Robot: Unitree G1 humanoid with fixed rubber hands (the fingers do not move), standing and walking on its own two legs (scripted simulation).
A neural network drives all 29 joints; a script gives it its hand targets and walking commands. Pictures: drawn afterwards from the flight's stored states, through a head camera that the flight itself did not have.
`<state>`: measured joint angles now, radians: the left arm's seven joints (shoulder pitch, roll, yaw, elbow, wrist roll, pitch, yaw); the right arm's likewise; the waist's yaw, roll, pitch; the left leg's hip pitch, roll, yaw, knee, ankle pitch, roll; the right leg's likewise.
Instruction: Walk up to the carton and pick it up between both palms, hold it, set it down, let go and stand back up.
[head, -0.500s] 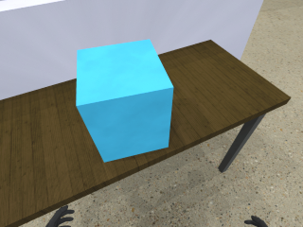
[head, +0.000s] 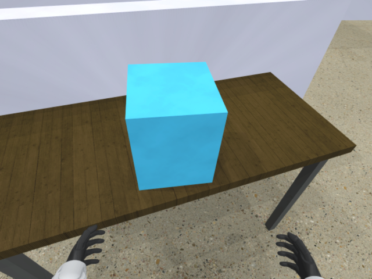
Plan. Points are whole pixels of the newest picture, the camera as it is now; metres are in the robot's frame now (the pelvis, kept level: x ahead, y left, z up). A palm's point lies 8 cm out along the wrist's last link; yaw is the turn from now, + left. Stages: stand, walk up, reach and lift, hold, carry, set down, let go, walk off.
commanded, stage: reach and lift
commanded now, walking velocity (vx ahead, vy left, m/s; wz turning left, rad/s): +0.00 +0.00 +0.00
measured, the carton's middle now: (172, 126) +0.46 +0.03 +0.07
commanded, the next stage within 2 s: none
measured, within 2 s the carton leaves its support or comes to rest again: neither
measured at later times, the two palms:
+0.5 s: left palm (70, 267) +0.16 +0.23 -0.03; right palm (289, 232) +0.21 -0.22 -0.01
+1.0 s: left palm (66, 204) +0.24 +0.23 +0.08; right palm (282, 197) +0.25 -0.20 +0.06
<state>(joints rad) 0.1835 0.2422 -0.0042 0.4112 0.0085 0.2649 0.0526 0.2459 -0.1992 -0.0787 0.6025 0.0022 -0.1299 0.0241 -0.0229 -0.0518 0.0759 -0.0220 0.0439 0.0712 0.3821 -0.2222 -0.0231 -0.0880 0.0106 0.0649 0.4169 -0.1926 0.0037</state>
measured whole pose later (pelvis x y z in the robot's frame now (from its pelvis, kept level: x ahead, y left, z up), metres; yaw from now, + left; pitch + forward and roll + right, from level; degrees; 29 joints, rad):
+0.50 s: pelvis +0.01 -0.01 +0.00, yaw +2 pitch -4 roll +1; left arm 0.33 0.27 -0.04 0.21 -0.17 0.11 0.08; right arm 0.31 -0.16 -0.05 0.22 0.10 -0.05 0.00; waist 0.03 -0.03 0.06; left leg -0.06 0.05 0.05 0.30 -0.18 -0.04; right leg -0.12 0.01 0.03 0.35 -0.17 -0.01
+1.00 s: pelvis +0.03 +0.01 +0.01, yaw +2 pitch -4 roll +0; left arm 0.22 0.23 0.00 -0.09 -0.22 0.20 0.05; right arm 0.27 -0.23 -0.03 -0.04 0.23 0.04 -0.04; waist 0.02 0.05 0.00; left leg -0.02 0.03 0.04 0.30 -0.21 -0.02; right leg -0.05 0.00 0.04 0.28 -0.16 0.02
